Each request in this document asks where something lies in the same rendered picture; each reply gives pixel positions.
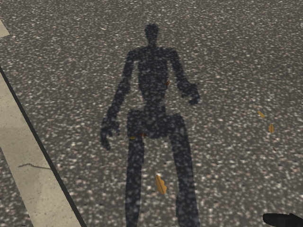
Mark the robot right hand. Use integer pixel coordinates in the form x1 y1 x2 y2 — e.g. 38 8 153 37
262 213 303 227

